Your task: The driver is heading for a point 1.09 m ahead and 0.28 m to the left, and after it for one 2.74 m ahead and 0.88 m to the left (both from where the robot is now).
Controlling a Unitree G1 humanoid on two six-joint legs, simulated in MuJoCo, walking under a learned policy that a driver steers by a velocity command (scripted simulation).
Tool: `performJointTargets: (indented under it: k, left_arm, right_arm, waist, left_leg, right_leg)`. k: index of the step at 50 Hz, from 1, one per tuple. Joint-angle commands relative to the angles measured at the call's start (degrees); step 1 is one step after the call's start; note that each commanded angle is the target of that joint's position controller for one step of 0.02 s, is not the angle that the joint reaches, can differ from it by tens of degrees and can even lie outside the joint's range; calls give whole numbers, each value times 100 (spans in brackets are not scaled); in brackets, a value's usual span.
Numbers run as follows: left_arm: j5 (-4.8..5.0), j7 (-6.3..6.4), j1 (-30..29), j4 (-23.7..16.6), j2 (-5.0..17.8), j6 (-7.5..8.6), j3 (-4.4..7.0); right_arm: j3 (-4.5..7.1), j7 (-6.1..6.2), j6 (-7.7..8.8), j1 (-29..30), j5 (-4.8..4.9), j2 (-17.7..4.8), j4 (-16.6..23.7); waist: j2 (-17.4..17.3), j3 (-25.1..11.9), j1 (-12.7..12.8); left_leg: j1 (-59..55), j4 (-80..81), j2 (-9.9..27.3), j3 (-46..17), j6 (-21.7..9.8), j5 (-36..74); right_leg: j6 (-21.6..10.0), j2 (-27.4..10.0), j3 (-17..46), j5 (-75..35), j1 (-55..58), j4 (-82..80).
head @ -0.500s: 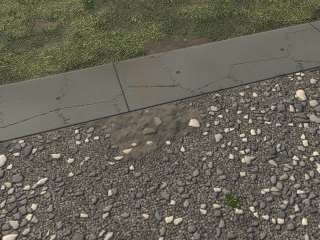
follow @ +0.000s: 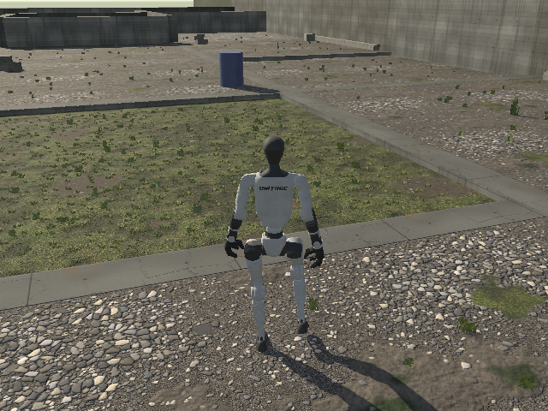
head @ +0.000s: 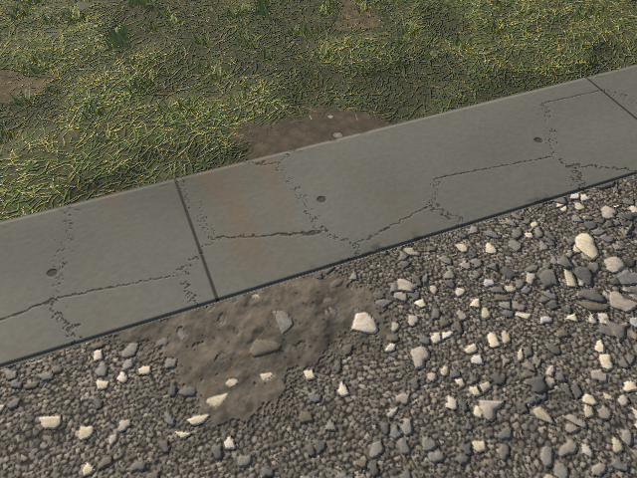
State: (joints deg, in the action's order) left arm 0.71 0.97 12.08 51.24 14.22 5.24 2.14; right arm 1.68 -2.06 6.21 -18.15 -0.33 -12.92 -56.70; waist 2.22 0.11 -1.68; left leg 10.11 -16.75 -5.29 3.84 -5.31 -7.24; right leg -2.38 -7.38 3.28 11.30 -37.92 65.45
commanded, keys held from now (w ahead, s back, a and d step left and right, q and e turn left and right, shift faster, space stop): w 0.20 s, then w+q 0.80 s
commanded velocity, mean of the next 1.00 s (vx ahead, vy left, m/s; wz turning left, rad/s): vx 0.50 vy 0.00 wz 0.34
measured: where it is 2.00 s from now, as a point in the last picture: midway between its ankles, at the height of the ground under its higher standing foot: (212, 304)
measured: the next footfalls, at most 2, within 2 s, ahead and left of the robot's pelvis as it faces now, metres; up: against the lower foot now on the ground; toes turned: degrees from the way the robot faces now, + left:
right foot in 0.30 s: +0.34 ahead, -0.17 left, +0.00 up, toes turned +0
left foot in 0.86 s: +0.59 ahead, +0.12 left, +0.00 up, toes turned +22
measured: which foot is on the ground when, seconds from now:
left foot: down 0.00-0.32, up 0.34-0.84, down 0.86-1.00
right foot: up 0.00-0.28, down 0.30-0.86, up 0.88-1.00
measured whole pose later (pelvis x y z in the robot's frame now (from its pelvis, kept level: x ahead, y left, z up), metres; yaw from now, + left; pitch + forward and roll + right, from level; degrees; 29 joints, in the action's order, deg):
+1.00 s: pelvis +0.52 +0.03 -0.01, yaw +24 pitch +1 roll +0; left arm 1.0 0.4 10.6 48.4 15.4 7.5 3.4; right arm 5.0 -2.0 3.4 -12.6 0.8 -15.1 -45.0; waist 0.8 3.0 -0.4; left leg 20.5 -29.2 -5.8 1.3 -6.4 -10.2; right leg -0.6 -3.9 1.7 21.5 -25.2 71.3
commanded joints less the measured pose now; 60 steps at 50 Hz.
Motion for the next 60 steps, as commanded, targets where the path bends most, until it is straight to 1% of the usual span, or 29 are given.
performJointTargets:
  k: [1, 5, 10, 12, 14, 15, 16, 17, 18, 19, 20, 22, 24, 30, 37, 40, 41, 42, 43, 44, 45, 46, 47, 48, 49, 51, 54, 57, 60]
  left_arm:
    - [-73, 42, 206, -238, 273, -19, 82]
    - [-21, -32, -723, -485, 171, 52, 44]
    - [55, -208, -1438, -766, 236, 102, 15]
    - [54, -261, -1351, -824, 372, 167, 62]
    - [40, -243, -326, -565, 680, 228, 237]
    - [-10, -191, 846, -284, 1102, 254, 396]
    - [-110, -162, 1657, -132, 1744, 204, 564]
    - [-140, -170, 1780, -117, 1311, 191, 444]
    - [-113, -165, 1282, -198, 910, 209, 318]
    - [-77, -170, 713, -315, 691, 209, 234]
    - [-62, -195, 300, -341, 494, 211, 175]
    - [-121, -215, 34, -263, 311, 241, 141]
    - [-158, -189, 117, -142, 396, 269, 183]
    - [-185, -7, 349, 22, 642, 199, 261]
    - [-44, 74, 883, 197, 871, -7, 355]
    - [14, 95, 669, 111, 1098, -100, 420]
    - [30, 111, 576, 74, 1188, -139, 444]
    - [57, 115, 426, 30, 1255, -177, 453]
    - [43, 117, 391, -50, 1221, -160, 430]
    - [-196, 36, 794, -302, 393, -41, 204]
    - [10, -54, 637, -552, 414, 256, 129]
    - [230, -112, -119, -734, 764, 421, 223]
    - [224, -107, -269, -796, 734, 478, 199]
    - [75, -55, -223, -699, 746, 460, 228]
    - [-22, -35, -80, -674, 835, 378, 298]
    - [-92, -42, 17, -734, 764, 210, 327]
    - [-181, -1, -491, -964, 570, 106, 274]
    - [-150, -33, -1160, -1171, 427, 121, 208]
    - [-72, -125, -1583, -1310, 395, 166, 167]
  right_arm:
    - [117, 113, 105, 224, 4, -751, 307]
    - [142, 204, 27, -240, 95, -907, 213]
    - [179, 221, -93, -665, 152, -969, 24]
    - [204, 235, -155, -663, 166, -1004, 11]
    - [194, 238, -214, -434, 142, -1015, 87]
    - [98, 224, -204, -329, 62, -781, 220]
    - [-96, 192, -96, -900, 68, -83, 320]
    - [-67, 179, 32, -973, 184, -269, 244]
    - [106, 185, 68, -514, 343, -849, 354]
    - [134, 218, 47, -174, 340, -879, 458]
    - [166, 257, -8, -1, 268, -799, 476]
    - [209, 255, -190, -194, 236, -549, 440]
    - [220, 241, -313, -226, 245, -368, 475]
    - [265, 160, -346, 686, 168, -324, 930]
    - [188, -108, -328, 1906, 163, -209, 1560]
    - [287, -174, -353, 1728, 180, -408, 1715]
    - [374, -172, -367, 1329, 195, -565, 1669]
    - [518, -149, -370, 578, 213, -818, 1507]
    - [740, -44, -392, -368, 203, -1250, 1253]
    - [861, 67, -409, -560, 215, -1898, 1174]
    - [769, 41, -310, -649, 125, -1817, 1382]
    - [650, 22, -244, -599, 64, -1373, 1340]
    - [579, 24, -194, -249, 114, -1111, 1374]
    - [511, 13, -170, 260, 136, -906, 1496]
    - [447, 27, -159, 563, 110, -739, 1599]
    - [438, 74, -145, 631, 109, -782, 1654]
    - [501, 199, -135, 321, 127, -1049, 1604]
    - [504, 272, -195, 22, 164, -1057, 1564]
    - [481, 282, -218, -211, 167, -1020, 1494]
  waist:
    - [-443, 318, 268]
    - [-437, 310, -66]
    - [-514, 475, -284]
    - [-557, 433, -137]
    - [-601, -95, 459]
    - [-343, -943, 924]
    - [1010, -1882, 879]
    - [1306, -2296, 916]
    - [841, -1454, 820]
    - [502, -940, 630]
    - [232, -529, 467]
    - [414, -189, 170]
    - [307, -29, 74]
    - [104, 288, 191]
    - [-8, 647, 565]
    - [251, 318, 264]
    - [374, 39, 4]
    - [353, -371, -442]
    - [63, -861, -890]
    - [-1520, -1188, -372]
    - [-1450, -2213, -357]
    - [-888, -1605, -587]
    - [-587, -1010, -368]
    - [-129, -650, -58]
    - [-158, -524, 168]
    - [-219, -385, 342]
    - [-287, -151, 247]
    - [-535, -48, -21]
    - [-743, -18, -247]
  left_leg:
    - [611, 1196, 1595, -1193, -975, 368]
    - [68, 1106, 1518, -934, -727, 474]
    - [-841, 711, 1859, -1014, -650, 337]
    - [-988, 384, 1982, -1228, -570, 529]
    - [-814, -714, 1697, -1111, -391, 1832]
    - [8, -2232, 1318, -816, -191, 1662]
    - [2392, -4581, 362, -216, 283, -387]
    - [3094, -5624, 253, -1122, 251, -2455]
    - [3493, -6011, 570, -1295, 153, -2095]
    - [3407, -5893, 877, -1132, 133, -1548]
    - [3192, -5572, 1063, -1070, 161, -1121]
    - [2618, -5186, 1268, -1047, 184, -645]
    - [2659, -5140, 1263, -1007, 208, -367]
    - [3250, -3589, 1197, -968, 312, 894]
    - [3493, -2319, 1112, -247, 93, 643]
    - [2557, -2177, 671, 267, -181, -156]
    - [1954, -2190, 431, 420, -307, -430]
    - [897, -1863, 181, 492, -489, -286]
    - [-775, -1477, 210, 12, -735, -15]
    - [-2659, -1334, 1707, -2669, -1482, -72]
    - [-3439, -142, 2562, -5343, -2256, -1022]
    - [-3174, 94, 2382, -4685, -1841, -765]
    - [-2357, 40, 2158, -3815, -1588, -345]
    - [-1408, 59, 1902, -3178, -1382, 227]
    - [-762, 153, 1718, -2763, -1281, 704]
    - [-128, 359, 1534, -2465, -1268, 1108]
    - [293, 459, 1316, -2013, -1211, 1557]
    - [380, 345, 1011, -1774, -915, 1151]
    - [288, 264, 1044, -1840, -748, 633]
  right_leg:
    - [159, -241, 7, -909, -138, -773]
    - [203, 8, -203, -1755, -1, -2444]
    - [113, 181, -249, -1280, 0, -3333]
    - [-16, 284, -238, -813, 398, -3624]
    - [-195, 591, -454, -538, 1872, -3912]
    - [-491, 67, 51, -690, 3599, -3708]
    - [-1253, -1447, 2296, -80, 6028, -3954]
    - [-1436, -1811, 3739, 393, 6129, -4685]
    - [-1126, -1644, 2921, 434, 5395, -4766]
    - [-933, -1446, 2068, 98, 4553, -4906]
    - [-809, -1178, 1440, -161, 3840, -5176]
    - [-636, -806, 556, -569, 3059, -5546]
    - [-679, -723, -16, -1257, 2865, -5662]
    - [-666, -719, -872, -1666, 3186, -5822]
    - [-571, -1041, -1415, -2133, 4311, -5479]
    - [-410, -1038, -1688, -4428, 4445, -4629]
    - [-352, -1006, -1748, -5305, 4413, -3979]
    - [-238, -868, -1831, -5591, 4149, -2935]
    - [14, -602, -1843, -4492, 3111, -1401]
    - [328, 309, -1649, 893, 609, 740]
    - [352, 997, -137, 2360, -483, 1890]
    - [173, 661, 250, 1845, -1106, 1883]
    - [44, 398, 208, 1307, -1083, 1393]
    - [67, 164, 196, 963, -635, 892]
    - [116, 13, 222, 778, -158, 503]
    - [270, -36, 154, 618, 242, 10]
    - [513, 102, -29, -89, 146, -978]
    - [542, 387, -78, -1190, 305, -2358]
    - [484, 578, -147, -1819, 633, -3227]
